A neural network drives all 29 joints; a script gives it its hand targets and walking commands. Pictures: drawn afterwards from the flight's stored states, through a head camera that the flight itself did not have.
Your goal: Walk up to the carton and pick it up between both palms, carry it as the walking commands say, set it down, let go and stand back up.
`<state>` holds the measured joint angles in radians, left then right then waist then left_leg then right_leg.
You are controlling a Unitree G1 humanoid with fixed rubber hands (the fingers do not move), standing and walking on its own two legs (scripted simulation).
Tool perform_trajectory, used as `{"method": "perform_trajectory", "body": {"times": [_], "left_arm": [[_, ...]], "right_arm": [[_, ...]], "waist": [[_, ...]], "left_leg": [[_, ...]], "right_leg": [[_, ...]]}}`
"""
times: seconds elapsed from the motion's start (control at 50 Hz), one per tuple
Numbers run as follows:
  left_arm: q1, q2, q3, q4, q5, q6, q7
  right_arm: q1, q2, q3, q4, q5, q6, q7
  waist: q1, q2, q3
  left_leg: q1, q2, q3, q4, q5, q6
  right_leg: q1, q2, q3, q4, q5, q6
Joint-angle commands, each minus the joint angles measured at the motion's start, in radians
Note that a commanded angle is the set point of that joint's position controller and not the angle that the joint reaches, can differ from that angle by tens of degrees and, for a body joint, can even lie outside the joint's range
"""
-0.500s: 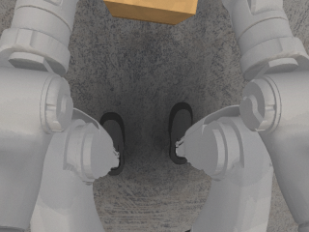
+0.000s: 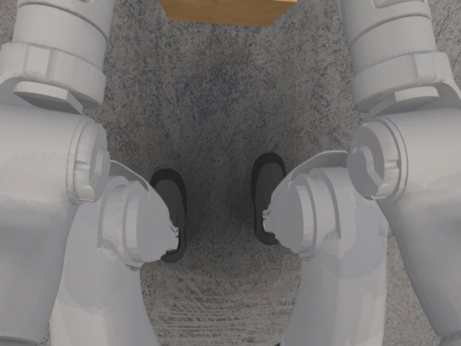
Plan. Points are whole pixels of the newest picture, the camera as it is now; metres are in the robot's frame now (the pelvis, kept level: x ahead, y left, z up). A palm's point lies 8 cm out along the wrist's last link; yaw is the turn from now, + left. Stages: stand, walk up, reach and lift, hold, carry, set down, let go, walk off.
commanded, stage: reach and lift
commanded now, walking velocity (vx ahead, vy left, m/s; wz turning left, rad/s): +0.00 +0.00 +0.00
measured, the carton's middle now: out of the picture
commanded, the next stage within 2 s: none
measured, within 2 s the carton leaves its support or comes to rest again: neither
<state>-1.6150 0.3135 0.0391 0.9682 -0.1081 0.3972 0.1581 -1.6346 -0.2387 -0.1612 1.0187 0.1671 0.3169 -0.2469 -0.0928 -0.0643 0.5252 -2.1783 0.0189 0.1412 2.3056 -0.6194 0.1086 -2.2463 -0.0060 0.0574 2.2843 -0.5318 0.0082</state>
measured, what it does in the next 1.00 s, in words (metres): rises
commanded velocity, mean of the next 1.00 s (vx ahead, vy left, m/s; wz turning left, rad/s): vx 0.00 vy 0.00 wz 0.00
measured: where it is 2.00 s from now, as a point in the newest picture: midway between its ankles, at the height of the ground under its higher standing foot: (219, 221)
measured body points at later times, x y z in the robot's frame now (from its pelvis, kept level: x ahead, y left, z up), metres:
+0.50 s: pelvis -0.01 -0.01 +0.03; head +0.35 -0.03 +0.29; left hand +0.57 +0.06 -0.10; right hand +0.56 -0.18 -0.08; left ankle +0.11 +0.09 -0.31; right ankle +0.13 -0.13 -0.31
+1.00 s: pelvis -0.03 +0.00 +0.07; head +0.31 -0.03 +0.35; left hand +0.56 +0.07 -0.03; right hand +0.54 -0.17 -0.01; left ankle +0.11 +0.09 -0.31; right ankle +0.13 -0.13 -0.31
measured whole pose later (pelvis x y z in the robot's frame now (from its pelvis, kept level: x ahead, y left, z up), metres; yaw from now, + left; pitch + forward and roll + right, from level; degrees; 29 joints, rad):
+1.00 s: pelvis -0.03 +0.00 +0.07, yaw -1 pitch +22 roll +3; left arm -1.54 0.24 0.04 0.89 -0.11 0.50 0.31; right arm -1.54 -0.15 -0.16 0.83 0.17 0.44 -0.50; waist -0.08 -0.05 0.53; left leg -1.91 0.01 0.14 2.07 -0.55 0.08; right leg -1.98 0.02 0.08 2.06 -0.47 0.02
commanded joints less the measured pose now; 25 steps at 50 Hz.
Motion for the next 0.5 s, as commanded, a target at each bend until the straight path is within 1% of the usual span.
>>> {"method": "perform_trajectory", "body": {"times": [0.0, 0.02, 0.04, 0.06, 0.08, 0.1, 0.12, 0.14, 0.16, 0.18, 0.2, 0.22, 0.24, 0.26, 0.28, 0.3, 0.32, 0.34, 0.36, 0.38, 0.4, 0.42, 0.44, 0.46, 0.48], "left_arm": [[-0.794, -1.178, -0.318, -0.483, -0.187, -0.111, -0.274], [-0.794, -1.227, -0.351, -0.525, -0.218, -0.106, -0.276], [-0.779, -1.183, -0.332, -0.475, -0.193, -0.117, -0.276], [-0.785, -1.221, -0.334, -0.579, -0.192, -0.103, -0.271], [-0.853, -1.182, -0.328, -0.566, -0.193, -0.11, -0.264], [-0.833, -1.202, -0.348, -0.576, -0.188, -0.1, -0.264], [-0.822, -1.205, -0.338, -0.597, -0.178, -0.096, -0.257], [-0.82, -1.165, -0.302, -0.527, -0.158, -0.1, -0.259], [-0.844, -1.225, -0.345, -0.59, -0.165, -0.096, -0.263], [-0.854, -1.209, -0.33, -0.623, -0.167, -0.094, -0.255], [-0.853, -1.239, -0.346, -0.606, -0.151, -0.102, -0.254], [-0.844, -1.252, -0.343, -0.619, -0.171, -0.095, -0.253], [-0.796, -1.236, -0.333, -0.628, -0.151, -0.094, -0.249], [-0.824, -1.21, -0.328, -0.629, -0.155, -0.1, -0.252], [-0.79, -1.262, -0.324, -0.58, -0.163, -0.092, -0.253], [-0.839, -1.242, -0.333, -0.592, -0.161, -0.101, -0.258], [-0.805, -1.209, -0.321, -0.594, -0.154, -0.096, -0.261], [-0.827, -1.219, -0.329, -0.636, -0.149, -0.105, -0.261], [-0.832, -1.224, -0.335, -0.677, -0.17, -0.101, -0.26], [-0.745, -1.229, -0.328, -0.561, -0.148, -0.104, -0.26], [-0.8, -1.234, -0.291, -0.51, -0.128, -0.114, -0.271], [-0.83, -1.229, -0.291, -0.628, -0.135, -0.115, -0.278], [-0.853, -1.213, -0.33, -0.677, -0.158, -0.109, -0.275], [-0.865, -1.209, -0.332, -0.677, -0.176, -0.105, -0.275], [-0.924, -1.201, -0.338, -0.659, -0.162, -0.1, -0.269]], "right_arm": [[-0.592, 1.119, 0.233, -0.442, 0.098, -0.02, 0.34], [-0.626, 1.115, 0.256, -0.55, 0.112, -0.025, 0.333], [-0.584, 1.136, 0.254, -0.445, 0.107, -0.013, 0.341], [-0.646, 1.151, 0.293, -0.562, 0.136, -0.013, 0.337], [-0.614, 1.144, 0.273, -0.506, 0.124, -0.006, 0.335], [-0.623, 1.149, 0.277, -0.523, 0.139, 0.0, 0.338], [-0.625, 1.157, 0.266, -0.541, 0.132, -0.001, 0.336], [-0.603, 1.149, 0.246, -0.449, 0.111, 0.009, 0.347], [-0.641, 1.146, 0.265, -0.511, 0.123, -0.005, 0.354], [-0.654, 1.159, 0.267, -0.541, 0.135, 0.008, 0.357], [-0.569, 1.174, 0.245, -0.424, 0.102, 0.008, 0.359], [-0.627, 1.17, 0.275, -0.465, 0.133, 0.015, 0.358], [-0.57, 1.208, 0.316, -0.473, 0.131, 0.019, 0.362], [-0.577, 1.217, 0.295, -0.472, 0.122, 0.028, 0.362], [-0.624, 1.217, 0.306, -0.549, 0.128, 0.017, 0.348], [-0.581, 1.213, 0.307, -0.5, 0.103, 0.022, 0.342], [-0.64, 1.218, 0.325, -0.558, 0.133, 0.026, 0.349], [-0.587, 1.226, 0.324, -0.522, 0.129, 0.032, 0.349], [-0.585, 1.219, 0.357, -0.615, 0.126, 0.03, 0.34], [-0.558, 1.226, 0.354, -0.517, 0.103, 0.029, 0.337], [-0.503, 1.246, 0.299, -0.38, 0.054, 0.039, 0.331], [-0.537, 1.297, 0.345, -0.492, 0.076, 0.047, 0.332], [-0.511, 1.283, 0.349, -0.512, 0.083, 0.058, 0.334], [-0.592, 1.254, 0.383, -0.587, 0.114, 0.058, 0.326], [-0.605, 1.236, 0.375, -0.554, 0.109, 0.053, 0.324]], "waist": [[-0.047, 0.12, -2.212], [-0.046, 0.16, -2.338], [-0.01, 0.152, -2.265], [-0.001, 0.125, -2.419], [-0.013, 0.156, -2.361], [-0.017, 0.151, -2.4], [-0.004, 0.143, -2.45], [-0.004, 0.136, -2.288], [0.021, 0.182, -2.352], [-0.007, 0.142, -2.435], [0.004, 0.182, -2.379], [-0.006, 0.157, -2.44], [0.055, 0.119, -2.488], [0.023, 0.104, -2.483], [0.034, 0.093, -2.534], [0.015, 0.088, -2.506], [0.056, 0.109, -2.517], [0.039, 0.097, -2.563], [0.05, 0.087, -2.694], [0.052, 0.049, -2.539], [0.033, 0.034, -2.372], [0.083, 0.041, -2.561], [0.051, 0.033, -2.652], [0.07, 0.045, -2.676], [0.086, 0.108, -2.629]], "left_leg": [[1.038, -0.192, -0.169, -0.248, 0.576, -0.079], [1.168, -0.212, -0.156, -0.241, 0.656, -0.088], [1.126, -0.198, -0.146, -0.231, 0.654, -0.101], [1.202, -0.211, -0.15, -0.235, 0.676, -0.08], [1.171, -0.195, -0.151, -0.245, 0.638, -0.089], [1.165, -0.198, -0.156, -0.254, 0.64, -0.087], [1.235, -0.2, -0.162, -0.266, 0.664, -0.086], [1.127, -0.187, -0.174, -0.266, 0.595, -0.083], [1.192, -0.185, -0.158, -0.279, 0.64, -0.102], [1.242, -0.193, -0.165, -0.29, 0.646, -0.093], [1.204, -0.186, -0.18, -0.284, 0.646, -0.106], [1.257, -0.189, -0.178, -0.302, 0.683, -0.094], [1.252, -0.188, -0.17, -0.309, 0.669, -0.098], [1.216, -0.189, -0.171, -0.305, 0.627, -0.096], [1.218, -0.195, -0.167, -0.311, 0.643, -0.088], [1.137, -0.191, -0.167, -0.303, 0.58, -0.089], [1.182, -0.199, -0.159, -0.322, 0.655, -0.088], [1.188, -0.199, -0.147, -0.313, 0.647, -0.085], [1.241, -0.202, -0.129, -0.314, 0.719, -0.097], [1.075, -0.193, -0.148, -0.318, 0.644, -0.085], [0.942, -0.187, -0.143, -0.34, 0.523, -0.078], [1.055, -0.211, -0.105, -0.351, 0.569, -0.083], [1.099, -0.197, -0.121, -0.353, 0.606, -0.087], [1.109, -0.201, -0.124, -0.346, 0.588, -0.079], [1.096, -0.195, -0.118, -0.356, 0.572, -0.092]], "right_leg": [[1.004, 0.143, -0.15, -0.174, 0.528, -0.007], [1.033, 0.158, -0.168, -0.163, 0.579, -0.003], [0.941, 0.153, -0.168, -0.169, 0.543, -0.002], [1.077, 0.158, -0.154, -0.16, 0.589, 0.005], [1.054, 0.154, -0.144, -0.186, 0.567, -0.006], [1.054, 0.151, -0.156, -0.174, 0.573, 0.005], [1.053, 0.163, -0.172, -0.175, 0.573, 0.012], [0.986, 0.147, -0.153, -0.182, 0.518, 0.0], [0.962, 0.151, -0.144, -0.2, 0.52, 0.0], [0.99, 0.164, -0.159, -0.214, 0.524, 0.005], [0.917, 0.16, -0.142, -0.193, 0.493, -0.012], [0.959, 0.154, -0.165, -0.2, 0.533, 0.009], [1.031, 0.15, -0.146, -0.222, 0.53, 0.006], [1.024, 0.162, -0.143, -0.224, 0.509, 0.006], [1.068, 0.165, -0.141, -0.228, 0.534, 0.01], [1.116, 0.152, -0.116, -0.233, 0.532, 0.002], [1.068, 0.167, -0.122, -0.233, 0.563, 0.015], [1.122, 0.163, -0.122, -0.238, 0.58, 0.014], [1.246, 0.177, -0.106, -0.274, 0.655, 0.013], [1.175, 0.164, -0.1, -0.255, 0.611, 0.011], [1.152, 0.15, -0.095, -0.27, 0.542, 0.018], [1.259, 0.165, -0.089, -0.293, 0.576, 0.016], [1.3, 0.175, -0.098, -0.302, 0.607, 0.014], [1.293, 0.167, -0.089, -0.284, 0.591, 0.025], [1.267, 0.165, -0.077, -0.309, 0.568, 0.008]]}}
